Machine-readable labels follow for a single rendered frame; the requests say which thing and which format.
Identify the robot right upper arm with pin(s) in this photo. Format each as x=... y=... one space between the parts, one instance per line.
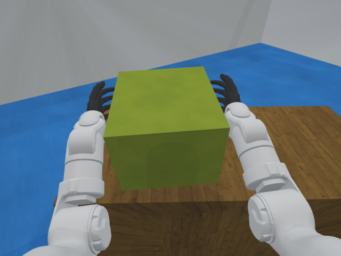
x=283 y=219

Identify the robot left hand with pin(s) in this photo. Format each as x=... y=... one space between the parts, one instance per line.
x=96 y=101

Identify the pedestal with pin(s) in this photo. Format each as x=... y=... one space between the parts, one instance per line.
x=212 y=219

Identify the left robot forearm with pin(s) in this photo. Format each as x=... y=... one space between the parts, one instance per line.
x=82 y=181

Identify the robot left upper arm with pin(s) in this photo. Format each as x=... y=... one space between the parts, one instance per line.
x=77 y=231

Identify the robot right hand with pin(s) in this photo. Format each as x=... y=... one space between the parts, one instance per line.
x=230 y=93

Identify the carton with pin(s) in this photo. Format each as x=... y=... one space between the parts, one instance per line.
x=165 y=128

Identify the right robot forearm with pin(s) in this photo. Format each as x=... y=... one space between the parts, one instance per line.
x=262 y=168

